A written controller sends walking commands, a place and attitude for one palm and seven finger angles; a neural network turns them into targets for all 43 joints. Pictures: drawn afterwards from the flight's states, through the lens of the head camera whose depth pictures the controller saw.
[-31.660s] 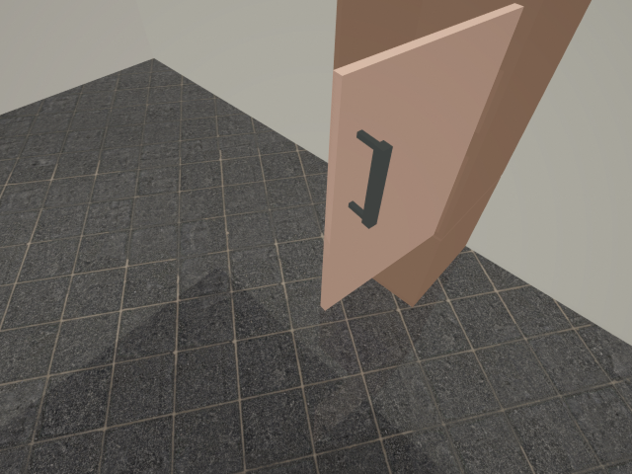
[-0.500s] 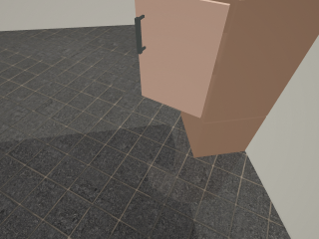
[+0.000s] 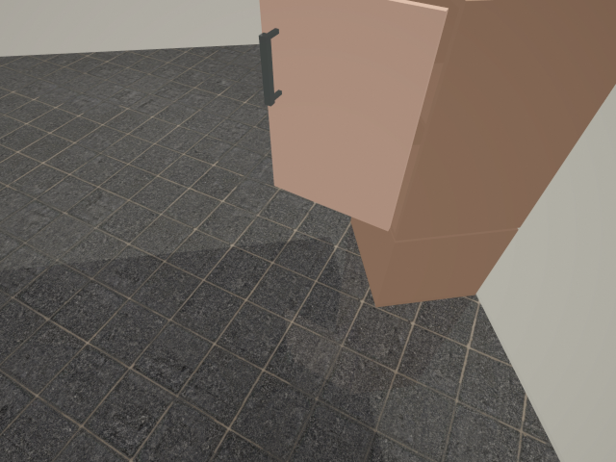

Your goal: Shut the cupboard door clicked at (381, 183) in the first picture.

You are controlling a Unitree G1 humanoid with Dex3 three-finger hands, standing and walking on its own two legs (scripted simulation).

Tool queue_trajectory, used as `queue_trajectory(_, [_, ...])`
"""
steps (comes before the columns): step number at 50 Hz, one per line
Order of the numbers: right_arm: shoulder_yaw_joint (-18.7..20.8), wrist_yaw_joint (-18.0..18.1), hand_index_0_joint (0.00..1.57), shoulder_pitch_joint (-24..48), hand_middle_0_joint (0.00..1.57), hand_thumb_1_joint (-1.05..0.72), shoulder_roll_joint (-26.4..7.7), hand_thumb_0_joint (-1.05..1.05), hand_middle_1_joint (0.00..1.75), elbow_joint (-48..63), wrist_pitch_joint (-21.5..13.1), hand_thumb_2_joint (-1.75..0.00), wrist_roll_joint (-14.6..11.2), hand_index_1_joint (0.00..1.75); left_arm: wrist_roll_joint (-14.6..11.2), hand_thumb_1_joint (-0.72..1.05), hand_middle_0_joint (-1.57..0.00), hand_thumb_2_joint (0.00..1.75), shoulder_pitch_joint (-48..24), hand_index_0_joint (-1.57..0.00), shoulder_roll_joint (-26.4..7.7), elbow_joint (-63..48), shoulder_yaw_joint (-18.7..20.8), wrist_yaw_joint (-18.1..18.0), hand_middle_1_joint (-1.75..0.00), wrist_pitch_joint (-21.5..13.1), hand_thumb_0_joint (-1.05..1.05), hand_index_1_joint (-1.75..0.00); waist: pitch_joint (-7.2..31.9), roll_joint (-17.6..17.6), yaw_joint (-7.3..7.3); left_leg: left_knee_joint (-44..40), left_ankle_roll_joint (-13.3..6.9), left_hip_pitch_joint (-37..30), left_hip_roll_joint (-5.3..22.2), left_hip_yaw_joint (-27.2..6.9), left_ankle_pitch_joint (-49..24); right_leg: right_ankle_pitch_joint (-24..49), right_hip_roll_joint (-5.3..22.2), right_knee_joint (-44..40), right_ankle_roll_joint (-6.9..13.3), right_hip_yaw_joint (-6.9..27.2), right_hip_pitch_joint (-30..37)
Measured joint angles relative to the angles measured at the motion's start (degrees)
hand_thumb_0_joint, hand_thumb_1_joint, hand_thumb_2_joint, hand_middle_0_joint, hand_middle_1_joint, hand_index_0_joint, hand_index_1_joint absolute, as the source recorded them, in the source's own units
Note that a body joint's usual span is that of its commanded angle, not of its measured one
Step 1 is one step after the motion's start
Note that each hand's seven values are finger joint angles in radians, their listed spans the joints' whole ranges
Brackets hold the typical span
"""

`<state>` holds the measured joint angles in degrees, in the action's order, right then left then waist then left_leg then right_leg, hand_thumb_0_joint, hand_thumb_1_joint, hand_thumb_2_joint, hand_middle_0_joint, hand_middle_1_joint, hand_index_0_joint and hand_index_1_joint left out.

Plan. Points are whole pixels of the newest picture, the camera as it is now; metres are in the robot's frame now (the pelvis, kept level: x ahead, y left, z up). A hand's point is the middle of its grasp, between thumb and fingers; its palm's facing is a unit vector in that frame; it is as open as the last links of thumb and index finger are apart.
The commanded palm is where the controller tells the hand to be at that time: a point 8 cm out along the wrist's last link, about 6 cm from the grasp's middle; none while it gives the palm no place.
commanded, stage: walk to a spot facing it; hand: left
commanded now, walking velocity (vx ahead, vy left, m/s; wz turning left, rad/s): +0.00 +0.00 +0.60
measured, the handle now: (272, 68) +0.93 +0.13 +0.06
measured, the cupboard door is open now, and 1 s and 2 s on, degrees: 53 53 53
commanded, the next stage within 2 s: none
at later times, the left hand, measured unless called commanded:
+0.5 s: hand out of the picture +0.01 +0.24 -0.19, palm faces +0.24 -0.95 -0.21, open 7.4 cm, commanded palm none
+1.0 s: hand out of the picture -0.04 +0.19 -0.16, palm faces +0.50 -0.81 -0.30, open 7.4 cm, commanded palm none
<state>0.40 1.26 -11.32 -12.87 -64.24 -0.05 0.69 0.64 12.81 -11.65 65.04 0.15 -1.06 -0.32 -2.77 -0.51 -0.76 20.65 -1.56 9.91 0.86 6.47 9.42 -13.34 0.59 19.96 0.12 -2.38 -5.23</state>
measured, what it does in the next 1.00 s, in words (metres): steps on the spot, turning left: right foot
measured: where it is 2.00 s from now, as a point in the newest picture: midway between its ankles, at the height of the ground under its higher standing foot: outside the picture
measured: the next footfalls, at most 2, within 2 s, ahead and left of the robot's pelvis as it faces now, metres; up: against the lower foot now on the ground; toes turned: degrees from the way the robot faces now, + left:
right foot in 0.84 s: +0.07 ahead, -0.12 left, +0.00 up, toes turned +28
left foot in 1.20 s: -0.06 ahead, +0.11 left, +0.00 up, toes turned +46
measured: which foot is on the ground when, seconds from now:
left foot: down 0.00-0.84, up 0.86-1.00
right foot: down 0.00-0.36, up 0.38-0.82, down 0.84-1.00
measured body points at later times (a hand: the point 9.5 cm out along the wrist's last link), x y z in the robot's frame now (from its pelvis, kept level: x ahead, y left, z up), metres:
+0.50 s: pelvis -0.01 +0.03 -0.02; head +0.04 +0.06 +0.43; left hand +0.00 +0.29 -0.18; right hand +0.09 -0.21 -0.16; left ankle +0.02 +0.11 -0.75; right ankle -0.02 -0.12 -0.67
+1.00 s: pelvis +0.00 -0.02 -0.01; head +0.06 -0.02 +0.44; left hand -0.06 +0.23 -0.14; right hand +0.18 -0.23 -0.16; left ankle -0.07 +0.08 -0.67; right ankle +0.04 -0.14 -0.75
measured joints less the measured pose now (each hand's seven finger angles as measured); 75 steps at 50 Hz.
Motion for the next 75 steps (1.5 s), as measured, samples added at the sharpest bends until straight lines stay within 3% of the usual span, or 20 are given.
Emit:
queue_trajectory(10, [0.6, -0.3, 0.2, -1.1, 0.2, -0.91, 1.2, 0.0, 0.3, 1.9, 1.7, -0.9, 0.0, 0.3, 0.0, 0.9, -0.2, 0.9, -1.2, -0.2, 0.7, -3.5, 1.4, -0.7, -0.3, 1.1, 0.01, -0.3, -1.0, 0.0, -0.69, 8.1, 0.4, 4.9, -0.7, -3.7, 3.3, -4.2, 0.9, 6.3, 0.2, -3.9, -2.3])
queue_trajectory(15, [1.6, -0.9, 0.2, -1.6, 0.2, -0.91, 2.2, 0.0, 0.3, 3.7, 3.5, -0.9, 0.1, 0.3, 0.7, 0.9, -0.2, 0.9, -1.2, -0.2, 0.9, -6.3, 2.5, -1.0, -0.3, 1.5, 0.01, -0.3, -2.9, 0.6, -0.61, 23.9, 2.1, 10.3, 0.0, -3.6, 15.6, -7.5, 2.3, 10.9, -0.2, -7.7, -2.5])
queue_trajectory(17, [1.7, -1.2, 0.2, -1.7, 0.2, -0.91, 2.5, 0.0, 0.3, 4.9, 3.4, -0.9, 0.0, 0.3, 0.7, 0.9, -0.2, 0.9, -1.0, -0.2, 0.5, -7.1, 2.8, -0.9, -0.3, 1.8, 0.01, -0.3, -3.5, 1.8, -0.8, 20.7, 2.4, 9.5, 0.4, -2.7, 13.2, -9.3, 3.8, 13.8, -1.1, -9.0, -3.1])
queue_trajectory(18, [1.8, -1.4, 0.2, -1.8, 0.2, -0.91, 2.4, 0.0, 0.3, 5.7, 3.1, -0.9, 0.2, 0.3, 0.6, 0.9, -0.2, 0.9, -0.9, -0.2, 0.3, -7.5, 3.0, -0.8, -0.3, 2.0, 0.01, -0.3, -3.6, 2.1, -0.86, 17.9, 1.5, 9.1, 0.3, -2.8, 8.0, -10.4, 4.7, 16.7, -1.6, -9.5, -4.3])
queue_trajectory(21, [1.9, -1.1, 0.2, -0.9, 0.2, -0.91, 2.3, 0.0, 0.3, 7.3, 2.2, -0.9, 0.8, 0.3, 0.2, 0.9, -0.2, 0.9, -1.9, -0.2, -0.3, -8.4, 3.3, -0.7, -0.3, 3.6, 0.01, -0.3, -4.6, 3.0, -0.48, 18.7, -2.1, 10.4, -1.6, -2.7, 7.5, -17.7, 4.4, 32.1, -2.1, -4.0, -11.7])
queue_trajectory(26, [1.9, -0.4, 0.2, -0.9, 0.21, -0.91, 1.6, 0.0, 0.3, 9.2, 1.7, -0.9, 1.1, 0.3, 0.6, 0.91, -0.2, 0.9, -3.8, -0.2, -0.9, -10.0, 4.0, -0.1, -0.3, 4.2, 0.01, -0.3, -4.0, 1.2, -0.99, 11.1, -2.8, 9.7, -3.1, -5.2, 3.1, -11.0, 2.6, 43.2, -2.7, 1.0, -20.4])
queue_trajectory(33, [2.4, -0.5, 0.2, -1.5, 0.21, -0.9, 1.0, 0.0, 0.3, 9.9, 2.0, -0.9, 1.1, 0.3, 0.6, 0.91, -0.2, 0.9, -6.0, -0.2, -2.5, -13.4, 4.4, 0.0, -0.3, 3.4, 0.01, -0.3, -2.7, -0.2, -1.34, 5.2, -2.4, 9.8, -4.2, -10.3, -1.6, -8.3, 1.8, 36.0, -3.8, 3.4, -21.3])
queue_trajectory(41, [4.0, -1.1, 0.2, -1.6, 0.21, -0.9, -0.6, 0.0, 0.3, 10.6, 3.6, -0.9, 1.0, 0.3, 0.2, 0.91, -0.2, 0.9, -6.5, -0.2, -1.9, -15.6, 3.4, -0.1, -0.3, 2.9, 0.01, -0.3, -1.6, -1.8, -1.93, 6.6, 0.1, 12.4, -6.3, -16.6, -2.5, -6.8, -1.1, 15.2, -2.6, 3.3, -12.3])
queue_trajectory(42, [4.2, -1.1, 0.2, -1.8, 0.21, -0.9, -0.6, 0.0, 0.3, 10.8, 3.8, -0.9, 0.7, 0.3, 0.3, 0.91, -0.2, 0.9, -5.7, -0.2, -2.1, -16.2, 3.2, -0.1, -0.3, 2.5, 0.01, -0.3, -0.9, -0.9, -1.57, 8.4, 0.6, 13.6, -7.3, -16.5, -1.0, -6.2, -0.5, 10.0, -1.5, 3.6, -10.3])
queue_trajectory(43, [4.6, -1.2, 0.2, -1.4, 0.21, -0.9, -0.8, 0.0, 0.3, 10.7, 4.0, -0.9, 0.5, 0.3, 0.6, 0.91, -0.2, 0.9, -5.2, -0.2, -1.9, -16.2, 3.2, -0.2, -0.3, 2.2, 0.01, -0.3, -0.9, -0.8, -1.02, 12.8, 1.5, 15.5, -7.7, -16.0, 4.2, -2.8, -0.3, 9.0, -0.6, 3.6, -10.3])
queue_trajectory(45, [5.3, -1.5, 0.2, -0.6, 0.21, -0.9, -1.9, 0.0, 0.3, 10.8, 4.4, -0.9, 0.8, 0.3, 0.7, 0.91, -0.2, 0.9, -4.5, -0.2, -0.8, -15.4, 2.7, -0.6, -0.3, 2.5, 0.01, -0.3, -1.8, -2.3, -1.24, 26.7, 2.6, 19.8, -7.5, -14.2, 12.7, -3.0, -0.1, 10.2, 0.0, 1.8, -9.8])
queue_trajectory(48, [5.5, -2.1, 0.2, -0.3, 0.2, -0.91, -2.7, 0.0, 0.3, 11.3, 4.6, -0.9, 0.9, 0.3, 0.6, 0.9, -0.2, 0.9, -2.8, -0.2, 0.4, -14.6, 2.3, -0.8, -0.3, 2.8, 0.01, -0.3, -2.4, -2.7, -1.77, 41.9, 3.9, 23.0, -5.3, -10.2, 13.5, -4.1, 1.2, 9.3, -0.1, -0.5, -7.9])
queue_trajectory(50, [5.3, -2.4, 0.2, -0.2, 0.2, -0.91, -2.5, 0.0, 0.3, 11.7, 4.5, -0.9, 0.7, 0.3, 0.6, 0.9, -0.2, 0.9, -2.0, -0.2, 0.7, -14.2, 2.1, -0.9, -0.3, 2.5, 0.01, -0.3, -3.0, -1.9, -2.17, 44.1, 4.8, 22.3, -3.4, -8.2, 13.6, -4.4, 2.4, 9.0, -0.2, -1.9, -7.0])
queue_trajectory(53, [4.5, -2.6, 0.2, 0.3, 0.2, -0.91, -1.9, 0.0, 0.3, 11.9, 4.7, -0.9, 0.4, 0.3, 0.6, 0.9, -0.2, 0.9, -1.4, -0.2, 0.9, -14.4, 2.1, -0.8, -0.3, 1.8, 0.01, -0.3, -4.0, -0.3, -1.93, 38.2, 5.3, 18.7, -1.1, -6.2, 15.2, -5.3, 4.4, 9.7, -0.5, -4.2, -6.1])
queue_trajectory(57, [3.6, -2.8, 0.2, 2.0, 0.2, -0.91, -1.2, 0.0, 0.3, 11.9, 4.7, -0.9, 0.1, 0.3, 0.8, 0.9, -0.2, 0.9, -0.4, -0.2, 0.7, -14.9, 2.2, -0.4, -0.3, 1.3, 0.01, -0.3, -5.2, 1.3, -0.52, 26.1, 4.7, 12.9, 0.2, -4.1, 15.9, -7.6, 6.8, 12.6, -1.5, -7.3, -6.1])
queue_trajectory(60, [3.0, -3.0, 0.2, 2.9, 0.2, -0.91, -1.0, 0.0, 0.3, 12.8, 3.5, -0.9, 0.2, 0.3, 0.6, 0.9, -0.2, 0.9, 1.2, -0.2, -0.2, -14.7, 2.7, 0.1, -0.3, 1.4, 0.01, -0.3, -4.7, 2.3, 0.2, 14.6, 3.2, 7.6, -0.2, -2.8, 10.3, -10.6, 8.7, 17.4, -2.9, -9.3, -7.4])
queue_trajectory(63, [2.5, -2.9, 0.2, 3.4, 0.2, -0.91, -0.1, 0.0, 0.3, 13.6, 1.6, -0.9, 0.8, 0.3, 0.6, 0.9, -0.2, 0.9, 1.6, -0.2, -2.0, -13.3, 3.6, 0.6, -0.3, 3.1, 0.01, -0.3, -4.3, 4.0, 1.0, 17.0, 0.5, 8.6, -1.4, -3.2, 9.4, -18.1, 7.9, 32.8, -3.1, -4.7, -13.5])
queue_trajectory(67, [1.8, -1.8, 0.2, 0.9, 0.2, -0.91, 0.4, 0.0, 0.3, 14.4, 0.1, -0.9, 1.1, 0.3, 0.9, 0.91, -0.2, 0.9, 0.8, -0.2, -2.9, -12.1, 4.2, 1.5, -0.3, 3.8, 0.01, -0.3, -2.9, 2.9, 0.44, 12.9, 0.1, 5.9, -1.8, -5.4, 8.9, -13.5, 5.4, 43.0, -3.0, -1.5, -20.6])
queue_trajectory(71, [1.5, -1.3, 0.2, -2.3, 0.21, -0.9, 0.6, 0.0, 0.3, 12.8, -0.4, -0.9, 1.1, 0.3, 0.9, 0.91, -0.2, 0.9, -1.1, -0.2, -3.1, -13.5, 4.2, 2.4, -0.3, 2.7, 0.01, -0.3, -2.0, 1.7, -0.01, 7.4, 0.0, 2.4, -2.4, -8.0, 6.8, -7.7, 4.9, 39.6, -3.5, 0.5, -24.0])
queue_trajectory(75, [1.6, -1.5, 0.2, -5.2, 0.21, -0.9, 0.7, 0.0, 0.3, 10.8, -0.2, -0.9, 1.1, 0.3, 0.8, 0.91, -0.2, 0.9, -3.0, -0.2, -2.8, -15.0, 4.0, 2.9, -0.29, 2.1, 0.01, -0.3, -1.1, 0.9, -0.6, 4.5, 0.6, -0.5, -2.8, -10.1, 6.8, -4.5, 4.7, 30.3, -3.9, 1.2, -24.2])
